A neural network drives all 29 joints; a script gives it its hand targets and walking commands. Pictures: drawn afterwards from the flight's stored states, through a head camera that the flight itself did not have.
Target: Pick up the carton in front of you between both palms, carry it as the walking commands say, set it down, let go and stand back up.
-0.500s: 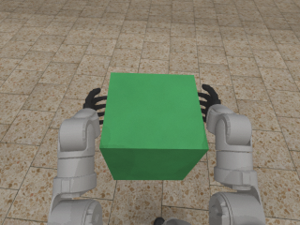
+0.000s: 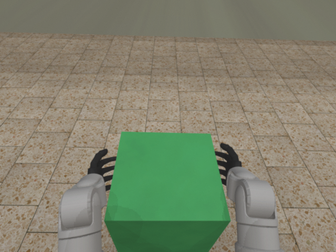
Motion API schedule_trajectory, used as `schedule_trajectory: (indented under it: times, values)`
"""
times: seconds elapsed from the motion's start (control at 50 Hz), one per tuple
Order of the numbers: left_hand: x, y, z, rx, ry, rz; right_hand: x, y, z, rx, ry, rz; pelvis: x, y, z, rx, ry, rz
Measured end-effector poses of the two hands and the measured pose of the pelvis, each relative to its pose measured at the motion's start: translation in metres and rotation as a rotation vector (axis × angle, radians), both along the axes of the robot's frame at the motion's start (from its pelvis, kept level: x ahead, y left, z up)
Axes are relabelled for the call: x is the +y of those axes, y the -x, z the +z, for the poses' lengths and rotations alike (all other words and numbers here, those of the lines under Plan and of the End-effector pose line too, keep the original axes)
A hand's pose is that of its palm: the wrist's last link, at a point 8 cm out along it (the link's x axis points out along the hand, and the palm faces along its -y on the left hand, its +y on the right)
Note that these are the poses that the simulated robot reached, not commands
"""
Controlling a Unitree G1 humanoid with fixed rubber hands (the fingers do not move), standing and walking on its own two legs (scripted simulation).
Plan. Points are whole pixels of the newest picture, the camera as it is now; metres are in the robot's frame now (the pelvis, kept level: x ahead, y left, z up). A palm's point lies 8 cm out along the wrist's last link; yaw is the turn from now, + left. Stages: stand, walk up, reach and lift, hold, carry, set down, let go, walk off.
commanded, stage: carry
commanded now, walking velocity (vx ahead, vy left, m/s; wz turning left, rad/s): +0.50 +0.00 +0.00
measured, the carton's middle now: (164, 197) +0.26 +0.00 +0.00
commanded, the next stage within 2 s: none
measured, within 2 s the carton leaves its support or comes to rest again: neither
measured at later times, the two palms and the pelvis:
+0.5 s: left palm (124, 93) +0.57 +0.12 +0.08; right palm (215, 89) +0.59 -0.18 +0.08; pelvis +0.31 -0.05 +0.00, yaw +3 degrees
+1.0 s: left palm (119, 51) +0.90 +0.17 +0.06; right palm (187, 48) +0.91 -0.13 +0.08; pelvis +0.64 +0.02 +0.00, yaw +0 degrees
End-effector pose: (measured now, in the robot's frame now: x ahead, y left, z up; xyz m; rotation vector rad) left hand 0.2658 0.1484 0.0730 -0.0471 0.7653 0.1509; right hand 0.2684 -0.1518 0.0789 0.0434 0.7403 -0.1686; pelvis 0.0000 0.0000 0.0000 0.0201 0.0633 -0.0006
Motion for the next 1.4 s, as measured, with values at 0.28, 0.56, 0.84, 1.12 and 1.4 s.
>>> schedule_trajectory:
  times: [0.28, 0.56, 0.84, 1.12, 1.4]
  values:
    - [-0.002, -0.155, 0.029, -0.075, -0.010, 0.013, -0.002, -0.162, 0.031, -0.075, 0.006, 0.029, -0.008, -0.169, 0.014, 0.000, 0.028, 0.013]
    - [-0.031, -0.330, 0.014, 0.018, -0.047, 0.071, -0.029, -0.355, 0.003, 0.016, -0.038, 0.079, -0.049, -0.347, 0.012, 0.006, 0.004, 0.059]
    - [-0.003, -0.531, 0.029, -0.097, -0.020, 0.031, -0.002, -0.542, 0.026, -0.098, -0.011, 0.040, -0.012, -0.543, 0.002, -0.003, 0.015, 0.032]
    - [0.024, -0.699, -0.002, 0.031, 0.022, -0.013, 0.025, -0.699, 0.008, 0.031, 0.038, 0.006, 0.023, -0.700, 0.019, 0.008, 0.052, 0.006]
    - [0.005, -0.829, 0.026, -0.069, -0.049, 0.024, 0.006, -0.839, 0.014, -0.070, -0.045, 0.034, -0.001, -0.835, 0.003, -0.006, 0.041, 0.046]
